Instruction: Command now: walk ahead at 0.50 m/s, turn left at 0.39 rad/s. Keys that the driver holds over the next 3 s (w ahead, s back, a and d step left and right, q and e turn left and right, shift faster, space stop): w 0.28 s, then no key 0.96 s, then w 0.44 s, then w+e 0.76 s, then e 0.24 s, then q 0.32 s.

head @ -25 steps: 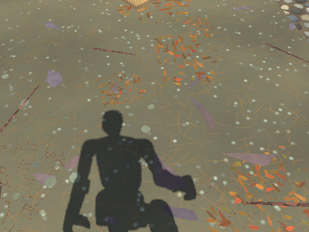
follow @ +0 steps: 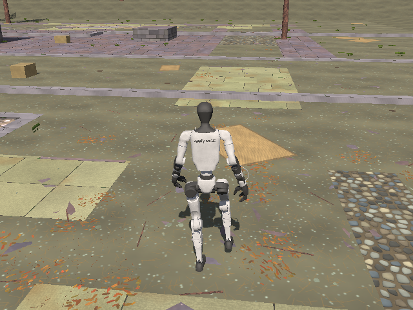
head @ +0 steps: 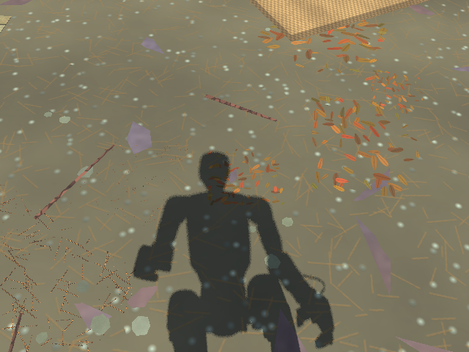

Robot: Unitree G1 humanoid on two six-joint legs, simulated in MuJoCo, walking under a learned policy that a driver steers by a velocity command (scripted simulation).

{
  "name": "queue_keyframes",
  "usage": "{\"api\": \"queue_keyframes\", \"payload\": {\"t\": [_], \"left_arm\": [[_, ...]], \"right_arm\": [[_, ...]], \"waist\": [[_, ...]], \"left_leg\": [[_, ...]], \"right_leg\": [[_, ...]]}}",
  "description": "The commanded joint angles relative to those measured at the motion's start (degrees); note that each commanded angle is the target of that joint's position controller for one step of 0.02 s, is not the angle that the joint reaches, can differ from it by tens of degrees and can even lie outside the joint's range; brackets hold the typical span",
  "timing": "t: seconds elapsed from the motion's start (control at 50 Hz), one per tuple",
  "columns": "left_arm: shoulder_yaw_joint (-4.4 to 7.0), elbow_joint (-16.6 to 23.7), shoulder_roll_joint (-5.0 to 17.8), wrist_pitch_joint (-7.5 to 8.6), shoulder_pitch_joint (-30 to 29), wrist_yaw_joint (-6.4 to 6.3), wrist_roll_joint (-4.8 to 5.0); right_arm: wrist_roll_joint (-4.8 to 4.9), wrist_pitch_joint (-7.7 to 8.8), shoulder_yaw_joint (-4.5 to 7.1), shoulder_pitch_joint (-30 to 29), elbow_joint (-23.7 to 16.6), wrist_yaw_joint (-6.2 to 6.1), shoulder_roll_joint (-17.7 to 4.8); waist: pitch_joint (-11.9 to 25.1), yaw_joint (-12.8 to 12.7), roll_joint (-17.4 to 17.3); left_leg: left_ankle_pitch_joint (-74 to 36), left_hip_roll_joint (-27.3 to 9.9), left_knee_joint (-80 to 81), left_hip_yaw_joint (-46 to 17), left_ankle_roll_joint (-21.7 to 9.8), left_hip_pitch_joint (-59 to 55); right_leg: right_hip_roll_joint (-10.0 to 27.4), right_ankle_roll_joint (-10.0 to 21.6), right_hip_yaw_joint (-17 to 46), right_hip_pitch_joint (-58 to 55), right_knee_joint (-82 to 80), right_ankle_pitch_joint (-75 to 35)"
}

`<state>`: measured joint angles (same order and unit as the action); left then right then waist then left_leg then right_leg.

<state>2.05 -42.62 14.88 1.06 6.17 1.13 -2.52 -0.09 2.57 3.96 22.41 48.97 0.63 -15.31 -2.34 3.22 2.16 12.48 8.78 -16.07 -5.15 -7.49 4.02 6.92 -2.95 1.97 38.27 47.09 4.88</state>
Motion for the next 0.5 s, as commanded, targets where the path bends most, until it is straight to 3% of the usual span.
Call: {"api": "queue_keyframes", "payload": {"t": [0.02,0.1,0.14,0.16,0.18,0.2,0.22,0.24,0.26,0.28,0.3,0.34,0.38,0.44,0.5], "left_arm": [[0.36,5.1,3.3,1.05,-6.7,0.43,0.26],[0.19,6.8,4.0,1.92,-10.0,0.79,0.7],[0.67,5.7,5.1,2.31,-5.3,0.52,0.81],[1.25,4.0,6.3,2.54,-0.4,0.02,0.9],[1.87,1.5,7.3,3.03,7.7,-0.66,0.84],[2.7,0.1,10.3,3.57,16.6,-1.56,-0.17],[4.23,-0.3,16.5,3.37,21.0,-1.75,-1.25],[3.78,-1.1,13.2,2.55,18.1,-1.01,0.89],[2.9,-0.1,9.2,2.34,12.4,-0.73,1.52],[2.13,0.0,6.0,2.6,9.6,-0.45,1.42],[1.56,-0.5,4.6,2.94,8.4,-0.62,1.24],[1.03,-2.4,3.9,4.04,9.6,-0.69,1.63],[1.07,-4.1,4.7,5.09,11.4,-0.35,2.03],[0.77,-5.5,5.0,4.6,11.2,-0.49,2.07],[0.44,-7.1,4.8,3.71,12.6,-0.76,2.08]], "right_arm": [[-0.17,1.0,1.52,4.2,-1.7,-0.52,-7.7],[-0.84,1.2,1.23,6.0,-0.7,-1.25,-8.4],[-0.96,1.39,1.28,3.6,-0.8,-1.56,-9.4],[-1.06,1.51,1.35,2.8,-0.7,-1.54,-10.1],[-1.04,1.58,1.24,2.0,-0.5,-1.27,-10.1],[-0.78,1.87,0.51,2.0,-1.5,-0.98,-7.9],[1.17,1.9,-0.39,8.4,-2.5,-0.75,-2.9],[-0.62,1.8,0.14,8.2,-1.6,-0.97,-6.8],[-1.17,1.52,0.27,4.2,-1.8,-0.81,-7.1],[-1.43,1.55,-0.19,0.3,-2.4,-0.33,-6.3],[-1.43,1.2,-0.31,-1.1,-2.7,-0.07,-5.3],[-2.25,-0.06,-0.66,0.6,-1.8,0.18,-4.1],[-2.13,-0.57,-0.86,1.1,-1.5,0.18,-3.2],[-1.83,-0.88,-1.57,-3.2,-2.2,0.27,-1.9],[-1.37,-1.02,-2.66,-8.6,-2.7,0.18,-0.4]], "waist": [[-0.1,1.7,-5.4],[-1.2,2.2,-6.1],[-0.7,-0.7,-6.8],[1.5,-2.9,-6.9],[5.7,-6.9,-4.9],[12.2,-10.5,-1.4],[18.7,-8.4,11.2],[16.7,-6.7,8.9],[7.6,-4.8,2.9],[3.6,-4.6,-1.1],[0.8,-3.5,-0.3],[1.2,-1.7,1.8],[3.1,-0.8,2.0],[3.4,-0.8,3.3],[3.9,-2.8,4.5]], "left_leg": [[-21.9,-15.2,3.4,-10.3,-5.4,-3.0],[-28.3,-17.7,1.1,-11.2,-4.5,-7.1],[-35.6,-18.1,-1.8,-10.5,-2.7,-6.2],[-43.6,-17.3,-6.8,-9.6,-1.8,-5.9],[-45.9,-14.7,-16.7,-7.0,-0.8,-4.3],[-33.3,-12.0,-31.0,-5.2,0.3,4.0],[1.2,-1.8,-51.4,0.5,3.1,21.6],[15.3,-1.9,-57.2,-2.2,2.5,28.3],[11.0,-5.3,-58.2,-2.7,2.5,30.4],[7.8,-7.4,-55.3,-2.1,2.6,29.8],[6.8,-8.9,-52.3,-1.1,3.0,28.5],[6.9,-9.2,-49.5,0.6,4.6,23.6],[5.5,-8.5,-47.2,1.9,5.9,23.1],[0.6,-9.1,-37.9,4.6,7.1,23.8],[-5.3,-9.2,-27.3,7.1,7.4,19.7]], "right_leg": [[-2.2,0.7,-2.4,1.3,-6.2,-5.0],[-4.2,3.4,-3.1,-2.0,-12.5,-3.1],[-6.1,5.5,-3.4,-10.3,-16.0,1.0],[-8.1,6.5,-4.3,-17.1,-17.0,3.7],[-8.8,7.9,-4.7,-27.1,-20.5,2.6],[0.1,10.6,4.6,-40.7,-21.5,7.9],[15.4,17.8,31.3,-54.5,-25.6,13.6],[16.7,19.3,42.3,-50.5,-31.5,15.6],[14.8,18.6,32.9,-42.5,-31.9,17.8],[11.7,17.3,25.4,-36.4,-33.2,14.1],[9.2,15.7,19.3,-32.4,-34.2,4.1],[6.7,14.8,10.8,-28.8,-33.5,-21.1],[5.8,15.3,5.8,-29.7,-32.3,-38.2],[3.1,14.3,0.3,-30.2,-32.3,-42.8],[1.4,12.8,-2.5,-30.1,-31.6,-41.9]]}}
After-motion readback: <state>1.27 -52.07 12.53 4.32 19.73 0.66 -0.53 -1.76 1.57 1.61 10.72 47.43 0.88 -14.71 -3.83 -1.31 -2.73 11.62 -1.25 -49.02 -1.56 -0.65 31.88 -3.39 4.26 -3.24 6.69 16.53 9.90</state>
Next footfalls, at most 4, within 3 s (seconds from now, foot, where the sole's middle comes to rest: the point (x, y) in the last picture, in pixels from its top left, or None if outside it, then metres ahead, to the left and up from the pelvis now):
0.20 right None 0.29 -0.13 -0.78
0.66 left None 0.43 0.06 -0.78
0.88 right None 0.36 -0.15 -0.78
2.02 right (240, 243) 0.81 -0.06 -0.78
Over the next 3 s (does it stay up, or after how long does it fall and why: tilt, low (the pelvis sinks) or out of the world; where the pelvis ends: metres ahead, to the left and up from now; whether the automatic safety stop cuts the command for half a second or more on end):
stays up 1.04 -0.05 -0.01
